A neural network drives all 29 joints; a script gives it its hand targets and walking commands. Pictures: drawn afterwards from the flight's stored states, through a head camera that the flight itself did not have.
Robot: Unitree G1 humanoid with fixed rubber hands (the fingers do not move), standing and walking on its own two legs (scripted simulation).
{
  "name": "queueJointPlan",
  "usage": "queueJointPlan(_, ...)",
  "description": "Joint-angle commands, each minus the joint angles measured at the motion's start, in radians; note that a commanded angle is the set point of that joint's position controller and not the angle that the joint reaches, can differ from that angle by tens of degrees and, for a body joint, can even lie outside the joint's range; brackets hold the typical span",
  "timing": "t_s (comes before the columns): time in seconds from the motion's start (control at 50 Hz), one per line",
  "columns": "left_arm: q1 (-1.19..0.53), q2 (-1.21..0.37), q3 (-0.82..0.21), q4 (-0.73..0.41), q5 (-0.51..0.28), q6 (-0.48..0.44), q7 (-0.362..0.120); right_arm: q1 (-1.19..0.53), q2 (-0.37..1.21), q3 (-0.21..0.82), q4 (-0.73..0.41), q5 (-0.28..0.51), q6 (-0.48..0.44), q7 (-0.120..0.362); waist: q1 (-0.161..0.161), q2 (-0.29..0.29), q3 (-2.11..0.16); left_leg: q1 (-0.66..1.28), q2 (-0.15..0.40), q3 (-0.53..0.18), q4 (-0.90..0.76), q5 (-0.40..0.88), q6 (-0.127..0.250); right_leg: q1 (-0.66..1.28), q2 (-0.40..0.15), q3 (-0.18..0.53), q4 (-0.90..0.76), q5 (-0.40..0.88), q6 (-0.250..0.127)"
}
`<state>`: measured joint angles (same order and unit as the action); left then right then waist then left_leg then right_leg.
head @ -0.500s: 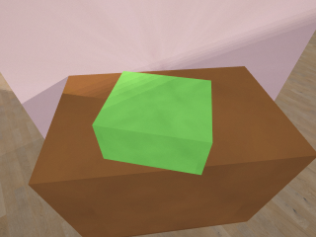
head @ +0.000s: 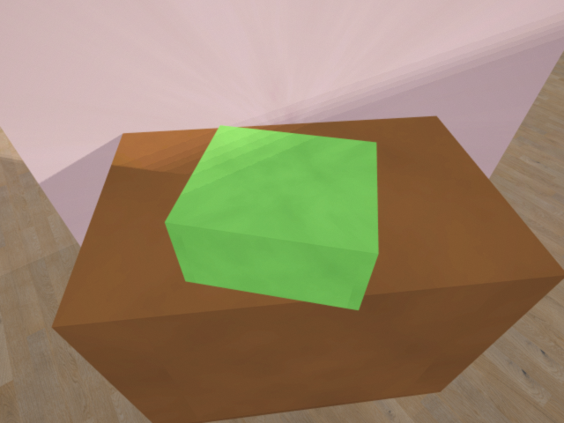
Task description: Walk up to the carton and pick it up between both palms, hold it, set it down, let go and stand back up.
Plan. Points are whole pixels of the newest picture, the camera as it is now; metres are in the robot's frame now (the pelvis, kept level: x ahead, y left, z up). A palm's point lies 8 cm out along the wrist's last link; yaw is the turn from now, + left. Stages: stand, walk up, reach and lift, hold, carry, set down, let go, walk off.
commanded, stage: stand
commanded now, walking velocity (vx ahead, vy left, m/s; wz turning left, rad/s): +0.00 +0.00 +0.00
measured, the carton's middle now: (283, 210) +0.50 +0.03 +0.02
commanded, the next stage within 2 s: none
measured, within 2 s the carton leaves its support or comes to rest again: neither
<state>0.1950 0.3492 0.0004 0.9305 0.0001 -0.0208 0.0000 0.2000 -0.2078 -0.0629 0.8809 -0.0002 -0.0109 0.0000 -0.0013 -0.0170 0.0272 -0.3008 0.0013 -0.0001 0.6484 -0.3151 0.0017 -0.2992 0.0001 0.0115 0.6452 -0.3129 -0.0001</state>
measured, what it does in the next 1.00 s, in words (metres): stands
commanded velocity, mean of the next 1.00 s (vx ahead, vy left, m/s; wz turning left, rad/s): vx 0.00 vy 0.00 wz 0.00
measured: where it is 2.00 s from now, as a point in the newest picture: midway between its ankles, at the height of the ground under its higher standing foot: outside the picture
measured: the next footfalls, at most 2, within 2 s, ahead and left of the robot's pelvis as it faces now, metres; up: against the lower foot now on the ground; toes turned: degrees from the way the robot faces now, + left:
none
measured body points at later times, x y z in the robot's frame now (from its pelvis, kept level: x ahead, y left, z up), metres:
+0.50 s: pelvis +0.00 +0.00 +0.00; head +0.01 +0.00 +0.45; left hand +0.10 +0.29 -0.12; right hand +0.10 -0.26 -0.12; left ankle +0.02 +0.12 -0.72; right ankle +0.02 -0.12 -0.72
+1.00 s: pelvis +0.01 +0.00 +0.01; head +0.02 +0.00 +0.46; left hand +0.11 +0.29 -0.12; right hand +0.11 -0.26 -0.12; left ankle +0.02 +0.12 -0.72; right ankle +0.02 -0.12 -0.72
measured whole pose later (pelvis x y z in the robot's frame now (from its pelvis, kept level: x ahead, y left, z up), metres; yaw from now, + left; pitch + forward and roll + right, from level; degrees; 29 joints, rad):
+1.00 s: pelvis +0.01 +0.00 +0.01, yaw +0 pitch -2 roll +0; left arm 0.17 0.35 0.00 0.96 0.00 -0.02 0.00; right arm 0.20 -0.21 -0.06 0.91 0.00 -0.01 0.00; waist 0.00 -0.01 0.04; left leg -0.24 0.00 0.00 0.56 -0.29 0.00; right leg -0.24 0.00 0.01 0.56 -0.29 0.00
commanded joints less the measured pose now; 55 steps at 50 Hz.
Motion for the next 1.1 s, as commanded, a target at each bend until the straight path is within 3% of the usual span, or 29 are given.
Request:
queueJointPlan(0.0, -0.095, 0.21, 0.06, -0.015, 0.014, -0.039, 0.006, -0.124, -0.292, -0.031, -0.016, -0.016, -0.039, -0.011, -0.002, 0.061, 0.049, 0.017, 0.093, -0.14, -0.239, 0.09, 0.048, 0.048, -0.1, 0.148, -0.219, 0.161, -0.063)
queueJointPlan(0.12, -0.084, 0.196, 0.052, -0.007, 0.01, -0.038, 0.005, -0.119, -0.315, -0.035, 0.002, -0.015, -0.036, -0.013, 0.009, 0.091, 0.058, 0.039, 0.103, -0.147, -0.243, 0.108, 0.054, 0.036, -0.103, 0.152, -0.237, 0.157, -0.062)
queueJointPlan(0.16, -0.101, 0.207, 0.055, -0.008, 0.013, -0.04, 0.006, -0.113, -0.315, -0.037, -0.001, -0.013, -0.031, -0.013, -0.005, 0.074, 0.02, 0.071, 0.093, -0.129, -0.236, 0.145, 0.043, 0.049, -0.109, 0.15, -0.235, 0.182, -0.061)
queueJointPlan(0.22, -0.086, 0.191, 0.051, -0.001, 0.007, -0.042, 0.006, -0.111, -0.302, -0.032, 0.007, -0.013, -0.033, -0.013, 0.008, 0.053, 0.016, 0.076, 0.097, -0.121, -0.229, 0.187, 0.048, 0.06, -0.108, 0.138, -0.228, 0.22, -0.06)
queueJointPlan(0.24, -0.076, 0.209, 0.052, 0.0, 0.012, -0.043, 0.008, -0.11, -0.308, -0.038, 0.008, -0.009, -0.029, -0.012, -0.005, 0.058, 0.003, 0.093, 0.099, -0.119, -0.221, 0.182, 0.042, 0.057, -0.109, 0.153, -0.23, 0.232, -0.061)
queueJointPlan(0.28, -0.086, 0.217, 0.055, -0.001, 0.008, -0.039, 0.008, -0.116, -0.306, -0.035, 0.004, -0.014, -0.033, -0.014, 0.003, 0.086, 0.049, 0.059, 0.089, -0.128, -0.232, 0.165, 0.042, 0.045, -0.113, 0.159, -0.24, 0.213, -0.061)
queueJointPlan(0.3, -0.101, 0.217, 0.06, 0.002, 0.01, -0.036, 0.01, -0.125, -0.296, -0.027, 0.004, -0.013, -0.031, -0.013, 0.012, 0.054, 0.044, 0.059, 0.097, -0.126, -0.241, 0.141, 0.045, 0.047, -0.111, 0.157, -0.252, 0.181, -0.058)
queueJointPlan(0.36, -0.115, 0.197, 0.051, -0.005, 0.008, -0.035, 0.008, -0.116, -0.305, -0.029, 0.01, -0.008, -0.029, -0.012, -0.005, 0.082, 0.069, 0.049, 0.097, -0.132, -0.242, 0.146, 0.043, 0.037, -0.116, 0.169, -0.253, 0.191, -0.066)
queueJointPlan(0.38, -0.108, 0.2, 0.056, -0.009, 0.009, -0.039, 0.011, -0.115, -0.294, -0.028, 0.008, -0.013, -0.031, -0.009, 0.004, 0.065, 0.044, 0.079, 0.093, -0.125, -0.255, 0.138, 0.039, 0.044, -0.113, 0.159, -0.253, 0.18, -0.06)
queueJointPlan(0.42, -0.086, 0.21, 0.062, 0.0, 0.009, -0.037, 0.01, -0.092, -0.294, -0.023, 0.01, -0.015, -0.032, -0.008, 0.003, 0.096, 0.025, 0.069, 0.103, -0.126, -0.266, 0.129, 0.046, 0.062, -0.104, 0.143, -0.245, 0.167, -0.054)
queueJointPlan(0.48, -0.084, 0.196, 0.055, 0.004, 0.007, -0.035, 0.007, -0.123, -0.307, -0.033, 0.01, -0.016, -0.033, -0.007, 0.016, 0.071, 0.031, 0.059, 0.106, -0.136, -0.263, 0.12, 0.05, 0.072, -0.103, 0.148, -0.255, 0.171, -0.056)
queueJointPlan(0.5, -0.085, 0.191, 0.051, 0.006, 0.009, -0.032, 0.004, -0.121, -0.31, -0.036, 0.003, -0.011, -0.031, -0.01, 0.001, 0.059, 0.047, 0.064, 0.093, -0.13, -0.261, 0.123, 0.039, 0.062, -0.101, 0.147, -0.25, 0.172, -0.058)
queueJointPlan(0.54, -0.091, 0.198, 0.052, 0.007, 0.008, -0.034, 0.008, -0.116, -0.296, -0.026, 0.01, -0.009, -0.028, -0.008, 0.004, 0.091, 0.044, 0.061, 0.095, -0.12, -0.269, 0.126, 0.035, 0.071, -0.112, 0.16, -0.262, 0.165, -0.056)
queueJointPlan(0.56, -0.093, 0.208, 0.054, 0.011, 0.01, -0.032, 0.01, -0.112, -0.296, -0.029, 0.015, -0.012, -0.028, -0.009, 0.001, 0.064, 0.049, 0.06, 0.1, -0.133, -0.28, 0.121, 0.035, 0.066, -0.106, 0.143, -0.257, 0.159, -0.058)
queueJointPlan(0.58, -0.11, 0.206, 0.054, 0.007, 0.013, -0.034, 0.009, -0.11, -0.296, -0.028, 0.013, -0.014, -0.028, -0.013, 0.006, 0.097, 0.062, 0.037, 0.101, -0.127, -0.283, 0.121, 0.036, 0.069, -0.109, 0.151, -0.263, 0.182, -0.055)
queueJointPlan(0.66, -0.082, 0.188, 0.051, 0.012, 0.007, -0.03, 0.007, -0.137, -0.305, -0.029, 0.008, -0.009, -0.036, -0.012, 0.015, 0.078, 0.029, 0.066, 0.119, -0.146, -0.286, 0.133, 0.043, 0.086, -0.101, 0.125, -0.249, 0.187, -0.047)
queueJointPlan(0.72, -0.091, 0.192, 0.052, 0.02, 0.006, -0.034, 0.006, -0.127, -0.316, -0.032, 0.013, -0.014, -0.034, -0.012, 0.01, 0.1, 0.009, 0.099, 0.101, -0.121, -0.275, 0.17, 0.04, 0.087, -0.11, 0.139, -0.259, 0.211, -0.049)
queueJointPlan(0.74, -0.108, 0.188, 0.047, 0.018, 0.013, -0.032, 0.008, -0.127, -0.316, -0.034, 0.014, -0.011, -0.033, -0.012, -0.003, 0.082, 0.028, 0.086, 0.103, -0.13, -0.284, 0.156, 0.032, 0.083, -0.106, 0.137, -0.262, 0.203, -0.052)
queueJointPlan(0.8, -0.094, 0.184, 0.047, 0.022, 0.007, -0.033, 0.005, -0.115, -0.313, -0.034, 0.022, -0.01, -0.031, -0.013, 0.007, 0.105, 0.035, 0.097, 0.097, -0.107, -0.276, 0.198, 0.034, 0.086, -0.109, 0.136, -0.277, 0.241, -0.044)
queueJointPlan(0.82, -0.106, 0.21, 0.056, 0.024, 0.013, -0.04, 0.007, -0.108, -0.289, -0.028, 0.02, -0.006, -0.026, -0.01, -0.011, 0.07, 0.019, 0.121, 0.095, -0.112, -0.272, 0.213, 0.032, 0.092, -0.113, 0.142, -0.268, 0.252, -0.055)
queueJointPlan(0.92, -0.094, 0.19, 0.049, 0.028, 0.005, -0.03, 0.008, -0.108, -0.305, -0.029, 0.023, -0.009, -0.033, -0.014, 0.009, 0.073, 0.015, 0.115, 0.108, -0.113, -0.285, 0.262, 0.036, 0.12, -0.113, 0.126, -0.262, 0.301, -0.049)
queueJointPlan(0.96, -0.079, 0.194, 0.049, 0.027, 0.008, -0.03, 0.011, -0.112, -0.306, -0.026, 0.025, -0.01, -0.029, -0.015, 0.014, 0.111, 0.019, 0.113, 0.11, -0.114, -0.286, 0.269, 0.032, 0.134, -0.112, 0.126, -0.259, 0.312, -0.047)
queueJointPlan(1.02, -0.124, 0.205, 0.051, 0.017, 0.006, -0.027, 0.007, -0.129, -0.306, -0.028, 0.019, -0.007, -0.025, -0.019, 0.002, 0.062, 0.017, 0.123, 0.108, -0.109, -0.292, 0.251, 0.029, 0.121, -0.103, 0.116, -0.27, 0.28, -0.042)
queueJointPlan(1.06, -0.11, 0.185, 0.046, 0.018, 0.009, -0.029, 0.007, -0.119, -0.296, -0.026, 0.02, -0.011, -0.029, -0.017, -0.004, 0.062, 0.023, 0.126, 0.11, -0.118, -0.286, 0.258, 0.029, 0.115, -0.108, 0.127, -0.275, 0.288, -0.044)
queueJointPlan(1.08, -0.119, 0.193, 0.046, 0.02, 0.009, -0.032, 0.006, -0.13, -0.31, -0.031, 0.024, -0.01, -0.03, -0.015, 0.011, 0.079, 0.032, 0.129, 0.107, -0.111, -0.289, 0.27, 0.026, 0.112, -0.116, 0.131, -0.277, 0.294, -0.047)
